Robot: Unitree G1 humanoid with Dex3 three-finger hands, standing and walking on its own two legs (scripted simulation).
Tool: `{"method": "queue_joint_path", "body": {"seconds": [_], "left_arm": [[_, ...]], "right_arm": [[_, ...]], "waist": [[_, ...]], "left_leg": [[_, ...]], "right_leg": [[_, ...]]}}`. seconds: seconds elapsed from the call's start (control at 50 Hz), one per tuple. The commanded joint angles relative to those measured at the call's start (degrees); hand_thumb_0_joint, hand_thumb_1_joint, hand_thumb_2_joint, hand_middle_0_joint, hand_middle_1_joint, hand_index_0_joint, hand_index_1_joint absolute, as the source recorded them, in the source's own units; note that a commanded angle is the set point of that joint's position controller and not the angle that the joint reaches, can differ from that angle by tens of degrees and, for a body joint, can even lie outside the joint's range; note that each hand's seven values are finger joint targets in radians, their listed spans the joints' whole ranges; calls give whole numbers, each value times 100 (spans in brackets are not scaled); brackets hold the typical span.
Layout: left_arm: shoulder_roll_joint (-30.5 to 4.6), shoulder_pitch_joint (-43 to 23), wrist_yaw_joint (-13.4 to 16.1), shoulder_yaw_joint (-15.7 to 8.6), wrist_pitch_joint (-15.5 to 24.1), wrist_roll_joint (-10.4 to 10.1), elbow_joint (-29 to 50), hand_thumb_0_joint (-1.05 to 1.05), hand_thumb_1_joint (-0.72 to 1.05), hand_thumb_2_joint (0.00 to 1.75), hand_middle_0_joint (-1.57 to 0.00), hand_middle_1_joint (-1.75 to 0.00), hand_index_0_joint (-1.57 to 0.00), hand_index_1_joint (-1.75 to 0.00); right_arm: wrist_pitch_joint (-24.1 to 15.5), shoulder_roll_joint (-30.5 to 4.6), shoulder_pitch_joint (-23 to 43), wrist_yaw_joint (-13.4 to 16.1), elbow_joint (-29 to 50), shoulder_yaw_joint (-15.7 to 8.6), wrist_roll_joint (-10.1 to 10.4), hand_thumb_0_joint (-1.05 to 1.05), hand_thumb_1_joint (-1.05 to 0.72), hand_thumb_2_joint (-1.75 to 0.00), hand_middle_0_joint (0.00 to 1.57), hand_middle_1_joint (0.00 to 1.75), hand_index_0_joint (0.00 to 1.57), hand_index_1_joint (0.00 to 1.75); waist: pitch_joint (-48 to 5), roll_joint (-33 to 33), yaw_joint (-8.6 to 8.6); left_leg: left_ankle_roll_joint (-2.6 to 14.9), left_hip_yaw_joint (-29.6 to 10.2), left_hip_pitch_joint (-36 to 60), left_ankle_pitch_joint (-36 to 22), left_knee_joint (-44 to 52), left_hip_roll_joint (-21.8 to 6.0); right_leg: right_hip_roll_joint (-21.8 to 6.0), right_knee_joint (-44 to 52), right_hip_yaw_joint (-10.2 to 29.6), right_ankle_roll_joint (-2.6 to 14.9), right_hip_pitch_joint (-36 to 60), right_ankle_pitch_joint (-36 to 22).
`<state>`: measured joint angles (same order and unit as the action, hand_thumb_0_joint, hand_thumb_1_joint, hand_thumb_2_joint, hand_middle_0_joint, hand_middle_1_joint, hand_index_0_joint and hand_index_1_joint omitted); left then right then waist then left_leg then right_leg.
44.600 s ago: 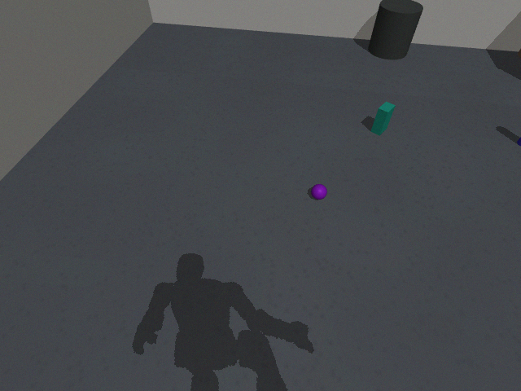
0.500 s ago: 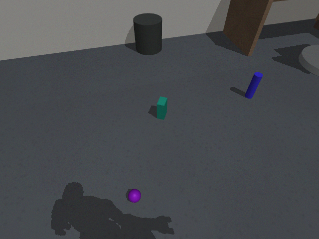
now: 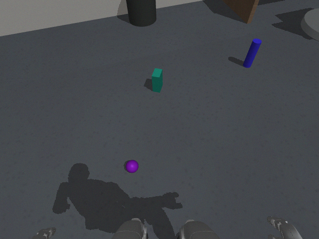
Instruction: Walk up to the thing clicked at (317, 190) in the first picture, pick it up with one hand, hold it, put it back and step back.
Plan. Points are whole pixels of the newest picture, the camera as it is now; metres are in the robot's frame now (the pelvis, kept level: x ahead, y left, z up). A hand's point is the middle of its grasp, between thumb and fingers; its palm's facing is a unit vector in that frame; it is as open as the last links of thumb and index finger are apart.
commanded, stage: step back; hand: left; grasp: from above
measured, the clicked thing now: (132, 166) +0.56 +0.21 -0.70
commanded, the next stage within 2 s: none
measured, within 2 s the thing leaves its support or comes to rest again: neither
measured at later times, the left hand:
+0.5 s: hand out of the picture -0.03 +0.30 -0.13, palm faces +0.09 -0.91 -0.41, open 7.4 cm
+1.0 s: hand out of the picture -0.17 +0.28 -0.12, palm faces -0.05 -0.91 -0.41, open 7.4 cm
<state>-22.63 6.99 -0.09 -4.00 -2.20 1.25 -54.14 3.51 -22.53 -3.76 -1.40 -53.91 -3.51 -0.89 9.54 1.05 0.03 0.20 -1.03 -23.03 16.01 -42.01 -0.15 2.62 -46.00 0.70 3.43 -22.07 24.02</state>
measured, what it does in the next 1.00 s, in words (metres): walks backwards: left foot, then right foot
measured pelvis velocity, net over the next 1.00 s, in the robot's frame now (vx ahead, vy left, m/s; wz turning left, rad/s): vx -0.24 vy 0.02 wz -0.05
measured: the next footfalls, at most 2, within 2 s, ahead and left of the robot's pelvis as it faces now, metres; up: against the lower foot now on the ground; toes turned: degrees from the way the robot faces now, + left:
left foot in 0.46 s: -0.11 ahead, +0.14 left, +0.00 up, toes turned +2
right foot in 0.88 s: -0.21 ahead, -0.10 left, +0.00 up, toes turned +1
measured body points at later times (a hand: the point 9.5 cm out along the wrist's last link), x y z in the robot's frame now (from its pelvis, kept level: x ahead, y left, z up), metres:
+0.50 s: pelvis -0.12 +0.02 +0.01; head -0.06 +0.03 +0.45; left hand -0.03 +0.35 -0.11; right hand -0.02 -0.30 -0.12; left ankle -0.15 +0.13 -0.71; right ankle +0.04 -0.09 -0.71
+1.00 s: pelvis -0.24 +0.02 +0.02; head -0.18 +0.00 +0.46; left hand -0.17 +0.33 -0.10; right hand -0.12 -0.28 -0.11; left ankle -0.21 +0.14 -0.67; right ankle -0.25 -0.10 -0.71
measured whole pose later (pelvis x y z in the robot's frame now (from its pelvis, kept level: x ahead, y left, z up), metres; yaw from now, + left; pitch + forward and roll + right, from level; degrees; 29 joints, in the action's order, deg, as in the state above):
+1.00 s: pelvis -0.24 +0.02 +0.02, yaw -3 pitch -2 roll +1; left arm -19.4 12.2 0.5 -3.3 -1.1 2.0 -49.8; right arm 4.6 -21.3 -4.0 0.1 -49.4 -3.2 0.1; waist 10.1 2.0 -2.3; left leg 0.3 -3.1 -26.0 28.1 -55.2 2.8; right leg 1.6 -36.5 4.2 1.0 -14.8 19.6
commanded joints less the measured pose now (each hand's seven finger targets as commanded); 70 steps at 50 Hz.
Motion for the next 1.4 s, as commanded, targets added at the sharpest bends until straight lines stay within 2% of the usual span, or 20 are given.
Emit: {"method": "queue_joint_path", "body": {"seconds": [0.0,0.06,0.1,0.3,0.42,0.44,0.48,0.5,0.58,0.72,0.86,0.9,0.94,1.0,1.12,1.18,1.24,1.26,1.32,1.38], "left_arm": [[-1659,923,72,-460,190,106,233,0,90,90,-20,-30,-20,-30],[-1833,-272,185,-486,292,147,754,0,90,90,-20,-30,-20,-30],[-1469,-682,204,-460,311,166,864,0,90,90,-20,-30,-20,-30],[-1157,703,251,-488,179,74,809,0,90,90,-20,-30,-20,-30],[-1461,-142,186,-467,71,19,1141,0,90,90,-20,-30,-20,-30],[-1327,-85,175,-416,54,9,1125,0,90,90,-20,-30,-20,-30],[-1017,-175,193,-361,84,-49,1140,0,90,90,-20,-30,-20,-30],[-1188,-359,261,-465,89,40,1098,0,90,90,-20,-30,-20,-30],[-980,557,205,-433,28,-121,739,0,90,90,-20,-30,-20,-30],[-909,256,195,-327,166,-40,1007,0,90,90,-20,-30,-20,-30],[-972,1091,199,-318,308,84,610,0,90,90,-20,-30,-20,-30],[-1752,768,167,-513,298,69,756,0,90,90,-20,-30,-20,-30],[-1820,277,211,-518,316,114,1083,0,90,90,-20,-30,-20,-30],[-1240,30,258,-400,285,62,1239,0,90,90,-20,-30,-20,-30],[-1132,425,277,-407,102,99,1310,0,90,90,-20,-30,-20,-30],[-1192,141,201,-340,-39,-22,1430,0,90,90,-20,-30,-20,-30],[-989,7,254,-319,-95,-34,1473,0,90,90,-20,-30,-20,-30],[-1156,-205,290,-361,-90,24,1435,0,90,90,-20,-30,-20,-30],[-1115,425,163,-421,-86,-73,1112,0,90,90,-20,-30,-20,-30],[-1030,355,101,-444,-68,5,1100,0,90,90,-20,-30,-20,-30]], "right_arm": [[-72,-973,795,173,787,-240,81,0,-90,-90,20,30,20,30],[26,-1227,-388,232,331,-303,74,0,-90,-90,20,30,20,30],[4,-1254,-691,200,108,-327,132,0,-90,-90,20,30,20,30],[-90,-1101,-469,300,358,-94,13,0,-90,-90,20,30,20,30],[-22,-1150,-1733,114,-127,-212,-8,0,-90,-90,20,30,20,30],[-34,-1216,-1686,102,-124,-246,-38,0,-90,-90,20,30,20,30],[-68,-1895,-761,81,254,-355,-202,0,-90,-90,20,30,20,30],[-89,-2161,-382,91,425,-413,-180,0,-90,-90,20,30,20,30],[-222,-1285,328,214,635,-138,-236,0,-90,-90,20,30,20,30],[-231,-1226,-712,264,658,-278,-54,0,-90,-90,20,30,20,30],[-63,-1209,-192,215,960,-318,116,0,-90,-90,20,30,20,30],[-73,-839,168,214,1125,-201,164,0,-90,-90,20,30,20,30],[-20,-1141,41,292,995,-335,91,0,-90,-90,20,30,20,30],[-97,-1026,-287,286,767,-255,164,0,-90,-90,20,30,20,30],[-247,-864,-448,349,834,-136,65,0,-90,-90,20,30,20,30],[-330,-890,-964,334,592,-260,-40,0,-90,-90,20,30,20,30],[-322,-2037,-572,268,831,-494,-130,0,-90,-90,20,30,20,30],[-349,-2128,-385,281,868,-534,-120,0,-90,-90,20,30,20,30],[-373,-1312,203,314,988,-294,-171,0,-90,-90,20,30,20,30],[-376,-1237,-389,293,901,-321,-126,0,-90,-90,20,30,20,30]], "waist": [[-658,-1324,-541],[-461,-804,70],[-497,-716,249],[-1480,-1064,-466],[-1619,-1266,241],[-1506,-907,268],[-797,1307,217],[-549,1436,332],[-302,512,-444],[-1085,920,264],[-1755,559,-130],[-1319,-1358,-231],[-866,-1514,-247],[-1000,-827,5],[-1239,-1229,-271],[-1436,-1078,20],[-1265,1051,164],[-972,1265,241],[-838,619,-343],[-1004,679,-70]], "left_leg": [[176,-367,-1299,1404,-1385,673],[91,-1175,-453,1510,-2952,649],[23,-1150,-389,875,-3047,701],[-195,-676,-730,1725,-977,463],[289,139,1453,388,1024,210],[460,-170,1544,235,1333,81],[1275,-2834,647,1046,2886,-1904],[1720,-3119,-413,894,3040,-2245],[828,-1093,147,-1528,2320,-1059],[1497,-1104,2660,-3027,1384,-1375],[774,-726,1574,-1907,506,-1079],[94,-123,-150,680,-687,314],[-33,-883,11,2002,-2596,257],[-12,-823,-409,1463,-2586,719],[-137,-255,-342,1261,125,203],[-39,90,892,-815,2211,185],[1473,-2825,859,-2314,2316,-2355],[1831,-3326,146,-1756,2609,-2619],[1143,-1203,662,-2189,2003,-1343],[1174,-1214,1529,-2366,1759,-1232]], "right_leg": [[-1845,2886,3047,491,695,-879],[-2197,3169,3329,931,-617,-252],[-1604,3022,2333,507,-345,11],[-1644,2170,1686,727,2617,-2254],[-1473,2395,1206,245,683,-627],[-1236,2104,1105,34,318,-84],[264,-439,-46,-343,-905,845],[397,-1620,678,-386,-488,1215],[542,-2774,1077,-206,-778,96],[103,-917,605,-602,-968,569],[-262,2479,241,-256,1238,-1796],[-1774,2360,2422,809,1251,-2896],[-2548,2479,3109,1477,188,-3388],[-1532,1814,1338,847,1003,-4468],[-1351,1248,1181,684,2241,-4372],[-1071,561,945,320,1635,-3567],[338,-1607,747,-273,-307,1340],[191,-2366,1098,-289,-109,1381],[326,-2817,1141,-251,-478,429],[302,-2296,978,-462,-694,397]]}}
